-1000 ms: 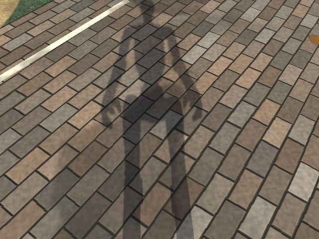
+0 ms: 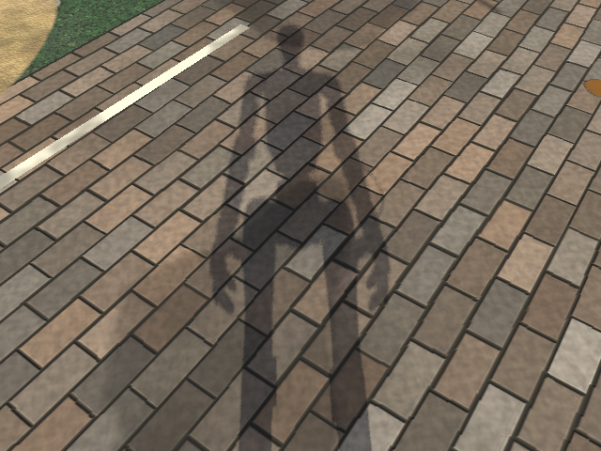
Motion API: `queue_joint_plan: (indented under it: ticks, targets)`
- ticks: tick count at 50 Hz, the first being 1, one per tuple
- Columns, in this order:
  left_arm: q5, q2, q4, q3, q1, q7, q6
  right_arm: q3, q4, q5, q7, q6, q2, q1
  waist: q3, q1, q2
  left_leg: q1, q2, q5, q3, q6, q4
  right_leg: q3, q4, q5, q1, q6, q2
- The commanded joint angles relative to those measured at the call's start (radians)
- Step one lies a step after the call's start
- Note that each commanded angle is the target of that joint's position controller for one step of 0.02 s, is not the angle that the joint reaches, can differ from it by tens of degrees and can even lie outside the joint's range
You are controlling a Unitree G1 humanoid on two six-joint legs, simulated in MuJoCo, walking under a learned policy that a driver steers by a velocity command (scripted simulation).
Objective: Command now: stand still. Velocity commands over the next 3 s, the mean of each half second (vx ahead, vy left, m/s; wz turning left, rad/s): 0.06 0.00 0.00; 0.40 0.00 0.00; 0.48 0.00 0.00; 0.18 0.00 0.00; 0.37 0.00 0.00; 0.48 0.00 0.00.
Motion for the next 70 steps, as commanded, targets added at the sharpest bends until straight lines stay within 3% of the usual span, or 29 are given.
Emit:
queue_joint_plan:
  ticks: [1,16,19,21,22,24,27,29,30,31,32,33,34,35,36,40,48,50,52,54,55,56,57,58,59,61,63,66,70]
  targets:
    - [0.000,0.078,-0.005,0.011,0.072,0.003,-0.004,-0.010,-0.004,0.000,-0.004,-0.004,-0.077,0.065,0.043,0.000,-0.002,0.026,0.090,0.098,-0.082,0.029,-0.047,0.096,-0.073,0.146,-0.085,-0.023,-0.122]
    - [0.000,0.059,0.005,0.011,0.102,0.006,-0.004,-0.008,0.012,0.000,-0.008,-0.003,-0.061,0.086,0.050,0.001,-0.003,0.022,0.089,0.106,-0.082,0.030,-0.040,0.091,-0.064,0.157,-0.084,-0.022,-0.123]
    - [0.004,0.087,0.005,0.025,0.123,0.005,0.003,-0.015,0.004,-0.005,-0.004,0.002,-0.070,0.084,0.054,0.009,-0.031,-0.011,0.031,-0.177,-0.045,0.046,0.009,0.108,-0.085,-0.194,-0.106,-0.053,-0.098]
    - [0.006,0.118,-0.002,0.043,0.159,0.001,0.013,-0.020,-0.025,-0.016,0.006,0.005,-0.066,0.052,0.127,0.034,-0.083,-0.157,-0.017,-0.362,-0.008,0.061,0.119,0.209,-0.132,-0.498,-0.132,-0.110,-0.144]
    - [0.005,0.132,0.003,0.051,0.199,0.000,0.014,-0.016,-0.048,-0.023,0.013,0.001,-0.043,0.022,0.161,0.054,-0.124,-0.239,-0.036,-0.350,0.027,0.059,0.205,0.303,-0.185,-0.593,-0.115,-0.147,-0.208]
    - [0.009,0.142,0.004,0.064,0.222,-0.002,0.006,-0.014,-0.093,-0.035,0.022,-0.020,-0.031,-0.030,0.210,0.067,-0.149,-0.329,0.008,-0.250,0.057,0.061,0.335,0.434,-0.245,-0.580,-0.106,-0.212,-0.322]
    - [0.018,0.154,-0.013,0.075,0.195,-0.008,-0.018,-0.028,-0.138,-0.022,0.039,-0.054,-0.061,-0.044,0.187,0.042,-0.121,-0.354,0.045,-0.271,0.035,0.074,0.327,0.394,-0.217,-0.380,-0.054,-0.218,-0.330]
    - [0.004,0.149,-0.033,0.078,0.134,-0.011,-0.029,-0.034,-0.126,-0.007,0.044,-0.070,-0.046,0.038,0.153,-0.019,-0.104,-0.140,0.011,-0.160,0.080,0.079,0.165,0.278,-0.156,-0.259,-0.142,-0.175,-0.266]
    - [0.000,0.143,-0.046,0.077,0.095,-0.012,-0.032,-0.041,-0.087,0.000,0.043,-0.073,-0.040,0.148,0.127,-0.071,-0.079,0.061,-0.030,-0.108,0.103,0.077,0.074,0.213,-0.085,-0.206,-0.247,-0.148,-0.217]
    - [0.004,0.117,-0.062,0.069,0.071,-0.016,-0.044,-0.057,-0.049,-0.003,0.036,-0.078,-0.071,0.268,0.085,-0.120,-0.002,0.266,0.001,-0.116,0.027,0.078,0.016,0.129,0.068,-0.120,-0.366,-0.116,-0.153]
    - [-0.003,0.038,-0.105,0.047,0.042,-0.028,-0.057,-0.085,-0.031,-0.015,0.026,-0.083,-0.178,0.403,0.023,-0.165,0.253,0.397,0.251,-0.388,-0.371,0.137,-0.185,-0.047,0.416,-0.152,-0.521,-0.057,-0.015]
    - [0.025,0.090,-0.130,0.061,0.033,-0.036,-0.059,-0.094,0.000,-0.005,0.029,-0.068,-0.209,0.464,0.039,-0.141,0.273,0.362,0.382,-0.481,-0.631,0.201,-0.264,-0.063,0.640,-0.285,-0.629,-0.055,0.005]
    - [0.041,0.101,-0.129,0.065,0.020,-0.045,-0.057,-0.079,-0.035,-0.010,0.029,-0.062,-0.156,0.340,0.120,-0.070,0.114,0.252,0.372,-0.504,-0.575,0.202,-0.261,-0.017,0.755,-0.209,-0.650,-0.067,-0.070]
    - [0.034,0.069,-0.126,0.058,0.015,-0.055,-0.062,-0.072,-0.072,-0.010,0.034,-0.068,-0.135,0.244,0.151,-0.036,0.044,0.173,0.336,-0.415,-0.482,0.193,-0.270,-0.002,0.770,-0.110,-0.635,-0.066,-0.103]
    - [0.026,0.055,-0.122,0.056,0.019,-0.062,-0.067,-0.066,-0.093,-0.010,0.034,-0.076,-0.125,0.190,0.145,-0.008,0.025,0.140,0.293,-0.295,-0.387,0.178,-0.284,-0.004,0.749,-0.039,-0.602,-0.059,-0.125]
    - [0.027,0.075,-0.130,0.071,0.000,-0.073,-0.043,-0.041,-0.058,-0.004,0.026,-0.102,-0.082,0.261,0.083,0.013,0.060,0.210,0.204,0.242,-0.152,0.144,-0.241,-0.073,0.715,0.052,-0.604,-0.026,-0.119]
    - [0.007,0.043,-0.264,0.046,-0.337,-0.074,-0.032,-0.020,-0.036,-0.007,0.012,-0.111,-0.089,0.323,0.130,-0.031,0.100,0.171,0.165,0.616,-0.020,0.137,-0.237,-0.190,0.306,0.180,-0.513,-0.026,-0.048]
    - [0.006,0.068,-0.271,0.052,-0.323,-0.066,-0.033,-0.023,-0.033,-0.009,0.008,-0.116,-0.110,0.313,0.107,-0.008,0.109,0.206,0.187,0.791,-0.007,0.134,-0.189,-0.199,0.245,0.169,-0.422,-0.061,-0.022]
    - [0.006,0.108,-0.238,0.070,-0.195,-0.053,-0.042,-0.031,-0.036,-0.010,0.002,-0.118,-0.134,0.281,0.028,0.059,0.117,0.254,0.199,1.015,0.007,0.124,-0.027,-0.193,0.226,0.123,-0.277,-0.102,0.022]
    - [0.012,0.152,-0.149,0.099,0.084,-0.038,-0.056,-0.038,-0.046,-0.005,0.006,-0.109,-0.154,0.237,-0.106,0.183,0.100,0.181,0.176,0.895,0.025,0.120,0.321,-0.144,0.114,0.143,0.030,-0.145,0.003]
    - [0.038,0.232,-0.123,0.123,0.225,-0.029,-0.059,-0.029,-0.072,-0.001,0.014,-0.107,-0.110,0.249,-0.208,0.212,-0.002,-0.002,0.118,0.511,0.058,0.117,0.627,0.099,0.091,-0.036,0.239,-0.191,-0.214]
    - [0.049,0.281,-0.134,0.133,0.207,-0.039,-0.053,-0.017,-0.080,0.024,0.029,-0.100,0.003,0.379,-0.288,0.110,-0.193,-0.353,-0.080,-0.354,0.038,0.090,1.009,0.640,-0.032,-0.080,0.432,-0.357,-0.486]
    - [0.006,0.237,-0.140,0.128,0.112,-0.049,-0.047,-0.041,-0.097,0.003,0.028,-0.094,-0.101,0.264,-0.201,0.107,-0.046,-0.445,-0.023,-0.260,-0.065,0.114,1.037,0.650,-0.132,-0.266,0.318,-0.331,-0.430]
    - [-0.003,0.176,-0.159,0.109,0.004,-0.052,-0.052,-0.048,-0.139,-0.004,0.033,-0.097,-0.115,0.159,-0.048,0.070,-0.035,-0.473,0.024,-0.153,-0.056,0.118,0.980,0.493,-0.174,-0.262,0.158,-0.290,-0.402]
    - [0.003,0.120,-0.159,0.095,-0.036,-0.056,-0.063,-0.050,-0.145,-0.007,0.035,-0.100,-0.103,0.123,0.017,0.041,0.018,-0.429,0.055,-0.099,-0.054,0.117,0.920,0.392,-0.207,-0.127,0.035,-0.258,-0.361]
    - [0.006,0.064,-0.130,0.073,-0.013,-0.045,-0.081,-0.048,-0.134,-0.026,0.043,-0.077,-0.060,0.156,0.033,-0.020,0.005,-0.318,0.088,-0.081,-0.051,0.092,0.830,0.227,-0.226,0.066,-0.091,-0.203,-0.283]
    - [0.005,0.081,-0.106,0.070,0.045,-0.038,-0.098,-0.049,-0.142,-0.030,0.052,-0.058,-0.041,0.149,0.036,-0.036,-0.015,-0.312,0.094,-0.074,-0.027,0.071,0.774,0.153,-0.234,0.197,-0.107,-0.194,-0.259]
    - [0.003,0.122,-0.095,0.072,0.106,-0.037,-0.103,-0.054,-0.193,-0.031,0.060,-0.041,-0.064,0.015,0.069,-0.024,-0.034,-0.422,0.115,0.019,0.011,0.046,0.670,0.081,-0.262,0.270,-0.083,-0.179,-0.233]
    - [0.001,0.112,-0.088,0.060,0.181,-0.039,-0.099,-0.048,-0.259,-0.016,0.065,-0.042,-0.067,-0.176,0.083,0.025,-0.049,-0.466,0.101,0.157,0.062,0.025,0.445,0.013,-0.254,0.443,-0.019,-0.136,-0.196]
